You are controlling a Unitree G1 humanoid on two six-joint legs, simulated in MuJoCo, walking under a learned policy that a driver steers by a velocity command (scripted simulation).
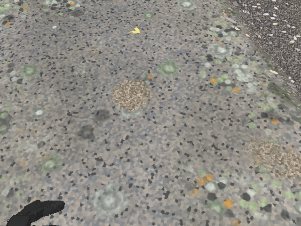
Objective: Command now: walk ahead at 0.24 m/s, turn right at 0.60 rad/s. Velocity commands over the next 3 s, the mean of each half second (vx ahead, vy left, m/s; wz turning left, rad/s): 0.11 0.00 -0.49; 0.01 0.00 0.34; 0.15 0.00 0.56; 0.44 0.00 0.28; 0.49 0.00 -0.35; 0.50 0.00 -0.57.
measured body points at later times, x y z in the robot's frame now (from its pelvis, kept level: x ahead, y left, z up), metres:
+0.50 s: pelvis +0.13 +0.04 +0.02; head +0.15 +0.04 +0.47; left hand +0.35 +0.26 -0.08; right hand +0.22 -0.25 -0.07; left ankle +0.19 +0.14 -0.71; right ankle +0.11 -0.08 -0.71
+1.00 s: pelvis +0.14 +0.05 +0.02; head +0.18 +0.06 +0.47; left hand +0.27 +0.34 -0.09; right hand +0.32 -0.23 -0.06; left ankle +0.15 +0.17 -0.67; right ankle +0.11 -0.08 -0.71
